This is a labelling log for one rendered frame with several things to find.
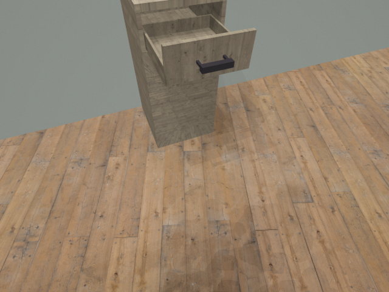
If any handle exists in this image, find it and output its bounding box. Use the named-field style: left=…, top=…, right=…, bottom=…
left=196, top=55, right=235, bottom=74

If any cabinet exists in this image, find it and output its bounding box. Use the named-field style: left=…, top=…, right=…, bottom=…
left=120, top=0, right=227, bottom=148

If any drawer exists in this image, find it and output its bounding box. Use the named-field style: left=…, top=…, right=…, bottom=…
left=142, top=14, right=256, bottom=87

